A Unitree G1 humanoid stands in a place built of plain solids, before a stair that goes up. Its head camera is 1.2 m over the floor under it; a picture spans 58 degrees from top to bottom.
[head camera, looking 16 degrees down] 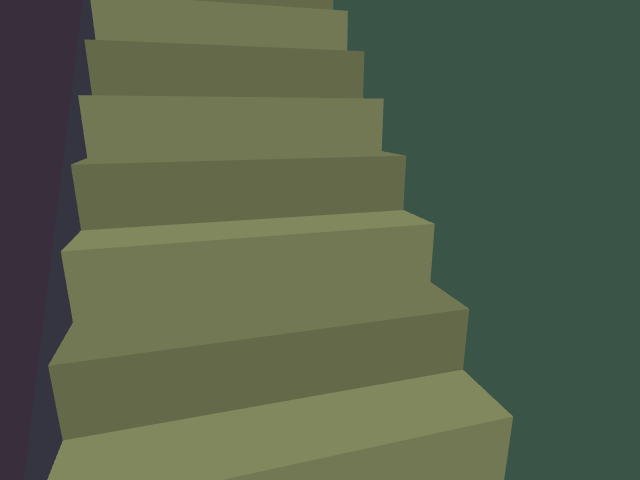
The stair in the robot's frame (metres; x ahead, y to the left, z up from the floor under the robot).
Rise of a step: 0.21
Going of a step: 0.23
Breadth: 1.14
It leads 16 degrees to the left of straight ahead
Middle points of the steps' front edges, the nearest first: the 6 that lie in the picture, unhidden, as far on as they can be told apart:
0.83 0.03 0.42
1.05 0.09 0.64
1.28 0.16 0.85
1.50 0.22 1.06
1.73 0.28 1.27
1.95 0.35 1.48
